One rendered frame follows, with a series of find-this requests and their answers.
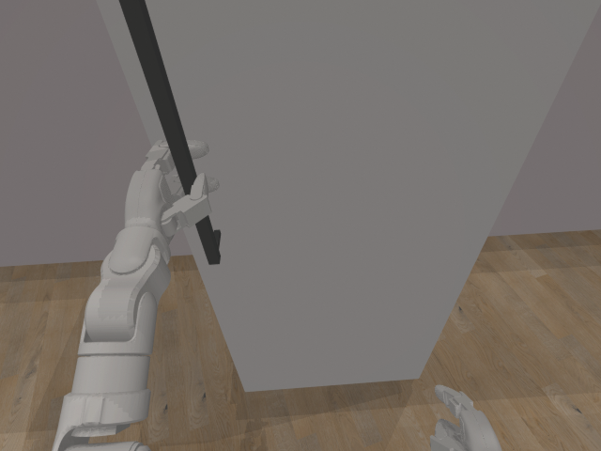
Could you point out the robot left forearm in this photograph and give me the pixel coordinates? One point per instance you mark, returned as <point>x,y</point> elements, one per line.
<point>109,387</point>

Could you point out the left robot hand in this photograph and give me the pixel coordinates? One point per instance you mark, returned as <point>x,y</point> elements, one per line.
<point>152,201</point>

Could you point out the right robot hand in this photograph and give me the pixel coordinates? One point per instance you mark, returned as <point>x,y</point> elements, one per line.
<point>475,432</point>

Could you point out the fridge door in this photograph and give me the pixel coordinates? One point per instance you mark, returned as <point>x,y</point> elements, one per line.
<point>364,150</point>

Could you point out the handle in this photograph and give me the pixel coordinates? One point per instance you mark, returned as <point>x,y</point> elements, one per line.
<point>147,49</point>

